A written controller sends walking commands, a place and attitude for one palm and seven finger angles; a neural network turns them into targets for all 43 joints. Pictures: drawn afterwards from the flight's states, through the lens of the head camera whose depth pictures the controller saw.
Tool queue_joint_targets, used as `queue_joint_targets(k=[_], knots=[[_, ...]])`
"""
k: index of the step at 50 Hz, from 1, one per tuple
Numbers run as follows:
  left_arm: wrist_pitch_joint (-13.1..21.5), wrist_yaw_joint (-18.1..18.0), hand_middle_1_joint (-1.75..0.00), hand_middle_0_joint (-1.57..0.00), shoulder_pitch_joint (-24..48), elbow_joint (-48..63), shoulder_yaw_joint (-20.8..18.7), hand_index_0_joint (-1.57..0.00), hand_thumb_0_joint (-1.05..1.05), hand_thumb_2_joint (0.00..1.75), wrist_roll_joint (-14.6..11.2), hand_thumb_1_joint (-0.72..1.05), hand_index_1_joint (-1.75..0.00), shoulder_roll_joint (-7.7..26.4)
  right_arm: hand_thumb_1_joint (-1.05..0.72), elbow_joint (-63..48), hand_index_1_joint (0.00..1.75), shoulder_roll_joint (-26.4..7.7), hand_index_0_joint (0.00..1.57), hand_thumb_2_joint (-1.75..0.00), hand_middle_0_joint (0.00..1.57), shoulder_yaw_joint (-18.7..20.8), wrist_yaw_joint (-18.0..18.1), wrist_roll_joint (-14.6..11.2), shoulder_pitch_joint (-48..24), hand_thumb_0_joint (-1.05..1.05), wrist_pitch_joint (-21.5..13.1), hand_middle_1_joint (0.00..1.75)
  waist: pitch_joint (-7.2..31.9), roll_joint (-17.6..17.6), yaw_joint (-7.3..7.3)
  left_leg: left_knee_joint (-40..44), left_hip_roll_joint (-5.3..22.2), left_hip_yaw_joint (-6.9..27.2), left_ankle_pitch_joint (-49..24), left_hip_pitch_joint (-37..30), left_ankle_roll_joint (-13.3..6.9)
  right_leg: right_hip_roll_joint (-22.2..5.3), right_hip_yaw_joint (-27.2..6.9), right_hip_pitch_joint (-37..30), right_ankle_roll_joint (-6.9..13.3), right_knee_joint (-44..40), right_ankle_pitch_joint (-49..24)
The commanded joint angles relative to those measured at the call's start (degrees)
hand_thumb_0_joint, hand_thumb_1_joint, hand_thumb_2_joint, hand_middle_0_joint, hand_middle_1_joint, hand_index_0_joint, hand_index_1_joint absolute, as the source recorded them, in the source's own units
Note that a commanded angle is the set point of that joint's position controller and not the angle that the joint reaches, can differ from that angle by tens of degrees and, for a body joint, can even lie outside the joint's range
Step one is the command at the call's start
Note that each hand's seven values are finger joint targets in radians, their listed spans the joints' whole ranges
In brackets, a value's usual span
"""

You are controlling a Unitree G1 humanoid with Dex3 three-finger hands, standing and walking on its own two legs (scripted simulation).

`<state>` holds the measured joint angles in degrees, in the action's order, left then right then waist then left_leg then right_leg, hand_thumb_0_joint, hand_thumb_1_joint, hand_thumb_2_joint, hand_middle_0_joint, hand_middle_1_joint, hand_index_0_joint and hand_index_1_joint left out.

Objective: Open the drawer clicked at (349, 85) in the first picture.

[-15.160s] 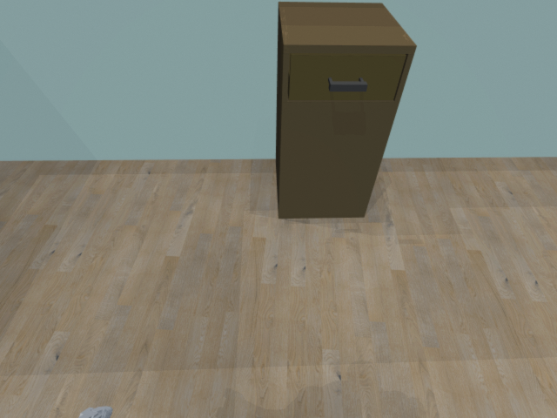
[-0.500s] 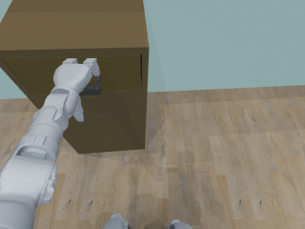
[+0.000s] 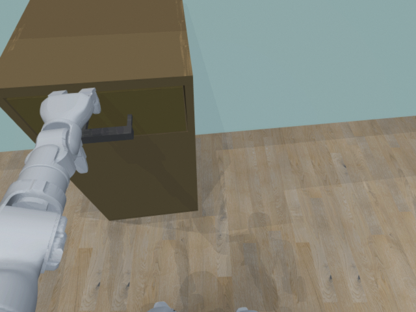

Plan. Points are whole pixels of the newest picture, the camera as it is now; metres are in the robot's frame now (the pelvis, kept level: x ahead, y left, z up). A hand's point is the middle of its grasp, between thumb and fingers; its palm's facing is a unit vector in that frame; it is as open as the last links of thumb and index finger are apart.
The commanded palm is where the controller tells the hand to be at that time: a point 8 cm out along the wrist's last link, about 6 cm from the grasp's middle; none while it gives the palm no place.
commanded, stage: move the hooked fingers above the handle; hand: left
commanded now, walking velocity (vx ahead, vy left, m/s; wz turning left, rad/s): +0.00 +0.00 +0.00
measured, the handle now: (107, 127) +0.54 +0.20 -0.02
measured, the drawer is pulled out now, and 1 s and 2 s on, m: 0.00 0.00 0.00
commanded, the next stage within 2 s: lift the fingers back up to retry in 2.00 s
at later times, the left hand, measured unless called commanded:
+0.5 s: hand (86, 126) +0.49 +0.22 +0.05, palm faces -0.08 -0.01 -1.00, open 13.6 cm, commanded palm +0.48 +0.22 +0.10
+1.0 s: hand (96, 122) +0.50 +0.20 +0.05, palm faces +0.07 -0.01 -1.00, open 13.6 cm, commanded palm +0.48 +0.21 +0.10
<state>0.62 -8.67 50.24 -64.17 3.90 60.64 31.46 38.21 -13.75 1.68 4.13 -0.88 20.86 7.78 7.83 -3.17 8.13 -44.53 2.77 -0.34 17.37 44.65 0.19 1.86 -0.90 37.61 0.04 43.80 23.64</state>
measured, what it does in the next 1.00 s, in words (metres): stands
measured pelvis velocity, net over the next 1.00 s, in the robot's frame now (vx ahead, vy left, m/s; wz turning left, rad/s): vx -0.01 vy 0.01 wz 0.00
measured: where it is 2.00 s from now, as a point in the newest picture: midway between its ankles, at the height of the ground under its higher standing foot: outside the picture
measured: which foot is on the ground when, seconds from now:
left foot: down 0.00-1.00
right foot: down 0.00-1.00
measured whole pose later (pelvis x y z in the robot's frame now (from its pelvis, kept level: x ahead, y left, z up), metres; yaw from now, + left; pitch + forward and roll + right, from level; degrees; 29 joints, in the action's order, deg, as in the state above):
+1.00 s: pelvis -0.01 +0.01 -0.01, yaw +0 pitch +20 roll -2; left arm -7.5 -21.2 54.3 -62.2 3.8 62.2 24.6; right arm 41.3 -14.3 2.7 1.2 0.5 18.3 8.3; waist 8.6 -3.9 8.4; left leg -49.9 2.6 0.5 18.2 52.2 -0.3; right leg 1.9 -0.3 44.5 -0.6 48.5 24.4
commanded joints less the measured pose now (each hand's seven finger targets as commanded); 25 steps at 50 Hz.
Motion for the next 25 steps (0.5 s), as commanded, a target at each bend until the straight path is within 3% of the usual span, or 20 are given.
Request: queue_joint_targets(k=[1,2,5,7,10,13,15,16,17,18,19,20,21,23,25], knots=[[7.91,-0.31,-1.2,-0.3,20.67,16.89,1.49,-0.3,0.0,0.3,-2.41,-0.5,-1.2,3.66,-0.9,-2.28,0.3,-8.95,0.2,-0.9,0.2,5.02,-0.03,0.96,7.72,0.0,-1.65,0.3,19.83,0.38,1.3,-0.37,-3.06,-1.16,-13.84,-21.16,-3.41,1.65,1.45,0.37,1.07,-5.92,-17.64],[9.28,-0.67,-1.2,-0.3,22.89,20.06,1.92,-0.3,0.0,0.3,-3.11,-0.5,-1.2,2.71,-0.9,-2.05,0.3,-8.71,0.2,-0.9,0.2,5.42,-0.23,1.21,8.0,0.0,-1.81,0.3,21.32,-0.04,1.79,-1.16,-3.08,-0.98,-15.33,-22.59,-3.55,1.65,1.37,0.8,1.12,-5.54,-18.31],[11.54,-5.13,-1.2,-0.3,29.77,26.12,-2.62,-0.3,0.0,0.3,-1.79,-0.5,-1.2,8.43,-0.9,-0.46,0.3,-9.2,0.2,-0.9,0.2,5.97,-0.56,1.68,8.42,0.0,-1.98,0.3,25.48,-5.41,1.54,-3.05,-2.87,0.7,-17.5,-25.0,-2.92,2.05,1.86,5.05,1.61,-3.13,-16.8],[11.51,-9.6,-1.2,-0.3,34.09,28.9,-4.87,-0.3,0.0,0.3,-0.33,-0.5,-1.2,10.83,-0.9,0.21,0.3,-9.25,0.2,-0.9,0.2,5.95,-0.99,2.3,8.24,0.0,-2.49,0.3,27.03,-7.18,1.3,-4.18,-2.88,1.72,-19.07,-25.22,-2.72,2.37,2.76,7.98,2.03,-1.36,-15.43],[7.5,-16.43,-1.2,-0.3,32.87,26.17,-7.25,-0.3,0.0,0.3,1.57,-0.5,-1.2,11.7,-0.9,0.58,0.3,-9.33,0.2,-0.9,0.2,5.78,-2.02,2.8,7.69,0.0,-2.81,0.3,29.32,-10.99,0.54,-4.77,-2.81,2.49,-21.64,-26.66,-1.93,2.89,4.35,10.26,2.55,0.57,-14.78],[-1.41,-19.65,-1.2,-0.3,30.51,18.57,-11.08,-0.3,0.0,0.3,2.54,-0.5,-1.2,16.4,-0.9,0.76,0.3,-10.01,0.2,-0.9,0.2,4.92,-2.97,2.87,6.88,0.0,-1.78,0.3,31.94,-9.55,-0.74,-4.52,-2.98,1.39,-24.11,-24.76,-1.7,3.09,5.02,6.22,2.25,0.93,-17.76],[-8.5,-18.36,-1.2,-0.3,27.54,12.02,-8.42,-0.3,0.0,0.3,2.35,-0.5,-1.2,13.83,-0.9,0.58,0.3,-9.95,0.2,-0.9,0.2,4.45,-3.67,2.46,6.16,0.0,-0.7,0.3,31.04,-8.7,-1.51,-3.49,-3.09,-0.18,-24.43,-23.22,-1.54,3.17,5.02,2.81,2.04,-0.19,-20.45],[-10.55,-17.19,-1.2,-0.3,28.26,11.49,-7.89,-0.3,0.0,0.3,2.29,-0.5,-1.2,13.9,-0.9,0.29,0.3,-10.14,0.2,-0.9,0.2,4.42,-3.72,2.17,6.27,0.0,-0.16,0.3,30.07,-5.89,-1.27,-2.91,-3.01,-0.43,-23.62,-22.11,-1.68,3.18,4.94,1.06,1.8,-0.94,-21.22],[-12.06,-16.01,-1.2,-0.3,27.68,10.12,-9.2,-0.3,0.0,0.3,2.21,-0.5,-1.2,15.87,-0.9,0.09,0.3,-10.4,0.2,-0.9,0.2,3.96,-3.49,2.05,5.72,0.0,0.52,0.3,30.98,-4.07,-2.03,-2.41,-3.18,-0.52,-23.71,-21.27,-1.76,3.06,4.67,-1.37,1.81,-1.02,-22.46],[-13.04,-15.26,-1.2,-0.3,29.96,10.86,-8.8,-0.3,0.0,0.3,2.69,-0.5,-1.2,17.05,-0.9,-0.16,0.3,-10.51,0.2,-0.9,0.2,3.84,-3.22,1.65,5.59,0.0,1.21,0.3,31.27,-3.21,-1.49,-1.6,-3.1,-0.92,-22.12,-21.01,-1.98,2.92,4.26,-2.49,1.44,-1.75,-22.52],[-14.33,-14.03,-1.2,-0.3,28.23,8.48,-7.92,-0.3,0.0,0.3,2.64,-0.5,-1.2,16.19,-0.9,-0.49,0.3,-10.16,0.2,-0.9,0.2,3.63,-2.85,1.29,4.9,0.0,1.73,0.3,29.16,-0.72,-1.75,-0.85,-3.24,-1.13,-20.25,-19.64,-2.24,2.88,4.04,-3.8,1.33,-2.56,-21.9],[-14.96,-12.53,-1.2,-0.3,27.81,7.14,-6.14,-0.3,0.0,0.3,1.9,-0.5,-1.2,14.18,-0.9,-0.89,0.3,-9.87,0.2,-0.9,0.2,3.47,-2.41,0.91,4.43,0.0,2.0,0.3,26.65,1.04,-1.01,0.17,-3.39,-1.72,-17.25,-18.01,-2.61,2.68,3.6,-4.77,0.99,-4.07,-20.85],[-15.11,-10.55,-1.2,-0.3,26.64,4.68,-5.22,-0.3,0.0,0.3,1.26,-0.5,-1.2,13.58,-0.9,-1.22,0.3,-9.85,0.2,-0.9,0.2,3.23,-1.9,0.54,4.24,0.0,2.01,0.3,23.07,4.31,-0.42,1.08,-3.48,-1.92,-13.77,-15.8,-2.99,2.34,3.26,-5.71,0.64,-5.41,-19.19],[-12.8,-6.19,-1.2,-0.3,24.54,2.52,-4.49,-0.3,0.0,0.3,-0.19,-0.5,-1.2,13.54,-0.9,-2.07,0.3,-10.05,0.2,-0.9,0.2,2.82,-0.66,0.07,4.35,0.0,1.54,0.3,19.92,7.44,0.31,2.25,-3.52,-2.1,-10.16,-14.14,-3.52,1.7,2.45,-7.1,0.19,-6.94,-18.18],[-8.6,-1.82,-1.2,-0.3,24.33,3.87,-0.87,-0.3,0.0,0.3,-0.77,-0.5,-1.2,10.11,-0.9,-2.71,0.3,-10.18,0.2,-0.9,0.2,2.87,0.37,-0.04,4.66,0.0,0.46,0.3,16.87,8.72,2.02,2.67,-3.43,-1.83,-7.45,-14.16,-3.9,1.36,2.06,-5.27,-0.05,-8.08,-16.02]])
